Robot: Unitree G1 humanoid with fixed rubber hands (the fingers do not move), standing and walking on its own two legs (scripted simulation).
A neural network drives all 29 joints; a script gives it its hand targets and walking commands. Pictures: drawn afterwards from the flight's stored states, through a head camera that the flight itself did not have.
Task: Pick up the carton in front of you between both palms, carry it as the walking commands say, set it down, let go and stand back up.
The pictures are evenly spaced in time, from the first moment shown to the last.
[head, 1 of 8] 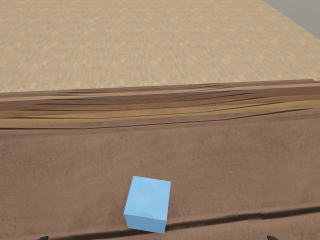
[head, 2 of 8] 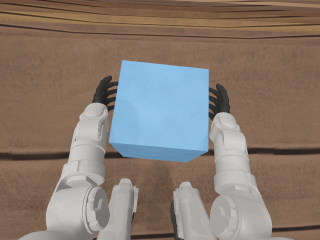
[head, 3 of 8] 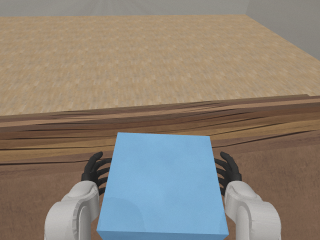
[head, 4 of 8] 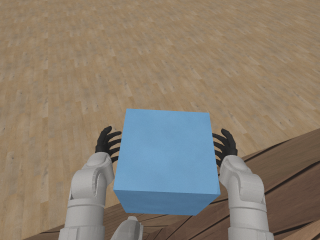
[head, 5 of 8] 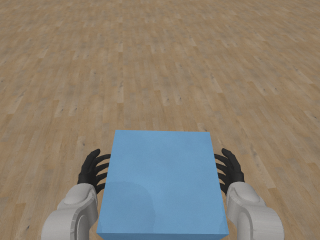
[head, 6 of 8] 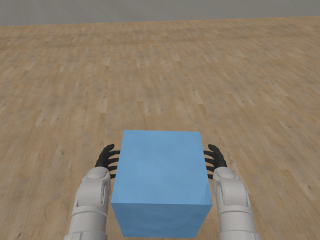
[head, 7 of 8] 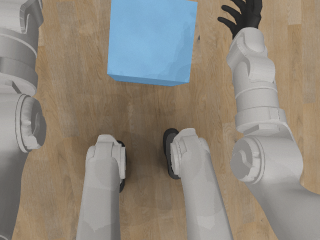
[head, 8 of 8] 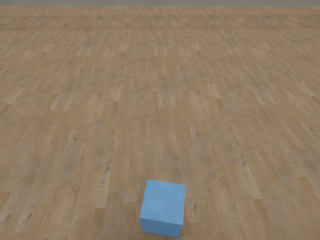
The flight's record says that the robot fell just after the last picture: no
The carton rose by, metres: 0.68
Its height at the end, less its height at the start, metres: -1.55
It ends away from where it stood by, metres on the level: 6.34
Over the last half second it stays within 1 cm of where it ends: yes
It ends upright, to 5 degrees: yes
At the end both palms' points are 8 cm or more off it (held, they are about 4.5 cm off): yes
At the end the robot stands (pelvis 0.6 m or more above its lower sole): yes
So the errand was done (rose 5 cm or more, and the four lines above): yes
